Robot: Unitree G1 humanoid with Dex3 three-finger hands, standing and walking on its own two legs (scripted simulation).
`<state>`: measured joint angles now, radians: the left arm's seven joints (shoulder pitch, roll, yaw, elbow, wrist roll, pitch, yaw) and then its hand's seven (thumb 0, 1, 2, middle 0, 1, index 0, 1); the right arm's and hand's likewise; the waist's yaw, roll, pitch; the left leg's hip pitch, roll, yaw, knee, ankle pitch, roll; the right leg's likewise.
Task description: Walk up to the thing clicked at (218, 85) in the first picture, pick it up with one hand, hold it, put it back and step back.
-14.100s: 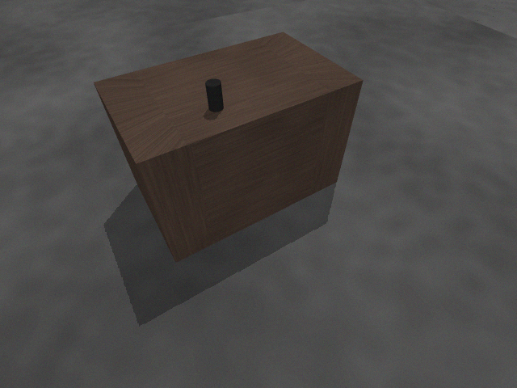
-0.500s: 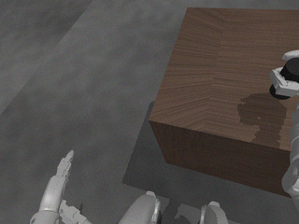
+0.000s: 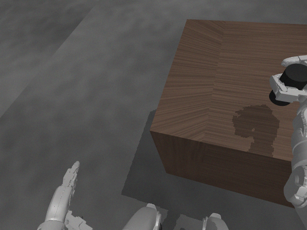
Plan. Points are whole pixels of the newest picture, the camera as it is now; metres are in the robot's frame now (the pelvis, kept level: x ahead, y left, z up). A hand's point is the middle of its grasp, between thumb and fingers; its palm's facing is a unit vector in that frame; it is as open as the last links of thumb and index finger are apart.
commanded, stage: lift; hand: right
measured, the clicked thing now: (288, 86) +0.51 -0.23 +0.03
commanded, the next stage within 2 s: hold in 1.40 s
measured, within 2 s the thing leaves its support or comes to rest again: neither
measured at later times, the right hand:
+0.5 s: hand (296, 80) +0.46 -0.21 +0.12, palm faces +0.22 +0.98 +0.00, open 7.2 cm
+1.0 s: hand (295, 93) +0.38 -0.17 +0.17, palm faces +0.21 +0.98 +0.02, open 7.2 cm
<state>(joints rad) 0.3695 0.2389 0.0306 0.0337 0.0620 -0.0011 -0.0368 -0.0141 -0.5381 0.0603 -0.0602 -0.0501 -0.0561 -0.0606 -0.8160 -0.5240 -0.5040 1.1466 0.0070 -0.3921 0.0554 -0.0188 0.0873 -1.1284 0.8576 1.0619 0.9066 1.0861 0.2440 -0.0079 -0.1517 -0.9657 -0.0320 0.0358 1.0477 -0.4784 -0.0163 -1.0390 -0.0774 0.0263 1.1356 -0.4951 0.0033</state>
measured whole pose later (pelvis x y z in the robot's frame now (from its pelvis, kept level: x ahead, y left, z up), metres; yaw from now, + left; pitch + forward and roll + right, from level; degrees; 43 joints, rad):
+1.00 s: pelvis +0.01 +0.02 +0.06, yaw -2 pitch +5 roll +0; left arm 0.35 0.24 0.09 0.32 -0.02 -0.01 0.06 -0.01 -0.53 0.05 -0.04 -0.05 -0.04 -0.05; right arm -0.33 -0.20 -0.24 0.44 0.16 -0.13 -0.01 -0.02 0.08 -1.13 0.86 1.05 0.91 1.08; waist 0.04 -0.01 -0.08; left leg -0.45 0.00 0.00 0.74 -0.39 0.00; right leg -0.47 -0.04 -0.02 0.73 -0.35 0.02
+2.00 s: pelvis +0.02 +0.01 +0.08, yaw -2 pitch +0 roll +0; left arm 0.25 0.21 0.10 0.56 -0.03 -0.03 0.07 -0.01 -0.52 0.05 -0.05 -0.05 -0.05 -0.06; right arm -0.12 -0.16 -0.17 0.08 0.17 0.07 -0.03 -0.02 0.08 -1.12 0.85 1.05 0.90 1.08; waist 0.01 -0.04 -0.03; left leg -0.23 0.01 0.01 0.54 -0.31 -0.01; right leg -0.26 -0.03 -0.02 0.54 -0.29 0.02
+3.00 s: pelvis +0.03 +0.02 +0.08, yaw -2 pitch +0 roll +0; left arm 0.21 0.21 0.12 0.65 -0.02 -0.03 0.06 -0.01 -0.52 0.05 -0.06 -0.06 -0.06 -0.06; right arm -0.09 -0.16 -0.17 0.10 0.17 0.03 -0.03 -0.02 0.07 -1.12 0.85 1.05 0.90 1.09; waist 0.01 -0.03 -0.02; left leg -0.18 0.01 0.01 0.48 -0.29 0.00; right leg -0.21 -0.03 -0.02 0.48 -0.26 0.02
